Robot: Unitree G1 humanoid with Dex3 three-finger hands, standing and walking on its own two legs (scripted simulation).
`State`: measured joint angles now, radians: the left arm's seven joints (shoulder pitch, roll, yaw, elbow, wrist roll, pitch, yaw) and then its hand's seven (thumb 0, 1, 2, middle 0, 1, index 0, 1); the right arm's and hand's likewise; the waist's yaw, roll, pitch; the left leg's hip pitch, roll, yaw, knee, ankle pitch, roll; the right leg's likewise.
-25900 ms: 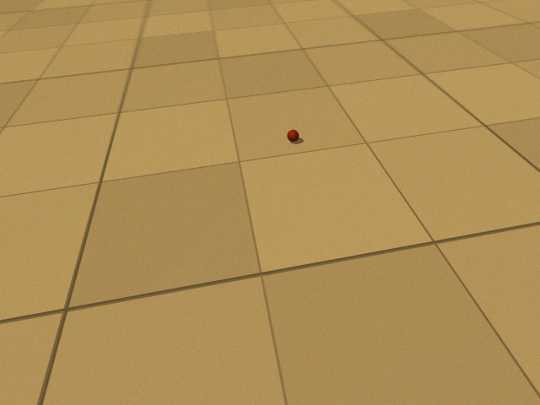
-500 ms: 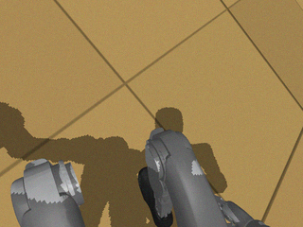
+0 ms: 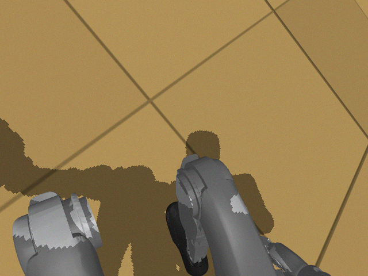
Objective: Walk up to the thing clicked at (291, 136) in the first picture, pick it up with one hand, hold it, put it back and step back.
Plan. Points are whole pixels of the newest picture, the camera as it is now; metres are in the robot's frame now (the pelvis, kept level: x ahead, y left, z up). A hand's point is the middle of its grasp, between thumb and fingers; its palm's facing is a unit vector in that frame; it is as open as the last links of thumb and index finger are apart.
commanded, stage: open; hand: left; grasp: from above
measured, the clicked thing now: out of the picture +0.40 +0.39 -0.25
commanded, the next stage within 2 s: withdraw in 0.12 s
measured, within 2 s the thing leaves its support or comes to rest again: neither
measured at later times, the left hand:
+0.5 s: hand out of the picture +0.42 +0.39 -0.18, palm faces -0.29 -0.13 -0.95, open 14.0 cm
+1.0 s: hand out of the picture +0.37 +0.38 -0.09, palm faces -0.51 -0.17 -0.84, open 14.0 cm
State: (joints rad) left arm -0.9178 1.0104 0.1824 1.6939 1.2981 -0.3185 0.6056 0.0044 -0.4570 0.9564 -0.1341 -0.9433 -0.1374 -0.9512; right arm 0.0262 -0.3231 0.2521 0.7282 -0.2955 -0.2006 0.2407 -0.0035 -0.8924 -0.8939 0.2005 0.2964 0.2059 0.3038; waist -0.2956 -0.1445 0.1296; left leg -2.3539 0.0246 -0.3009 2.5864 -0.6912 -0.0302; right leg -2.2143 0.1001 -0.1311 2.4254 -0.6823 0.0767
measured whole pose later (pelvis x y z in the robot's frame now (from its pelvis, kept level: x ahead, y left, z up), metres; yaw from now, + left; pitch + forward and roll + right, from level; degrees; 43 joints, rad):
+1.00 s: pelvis -0.01 -0.01 +0.05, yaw +6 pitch +30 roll -9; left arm -0.86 0.87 0.09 1.29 1.18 -0.39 0.16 0.01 -0.51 1.00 -0.09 -1.01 -0.09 -1.02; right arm 0.11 -0.33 0.11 0.69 -0.13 -0.01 0.13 0.00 -0.91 -0.90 0.20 0.30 0.20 0.30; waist -0.17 -0.04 -0.01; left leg -2.26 0.02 -0.20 2.35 -0.63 -0.04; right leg -2.16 0.05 -0.07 2.27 -0.66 0.05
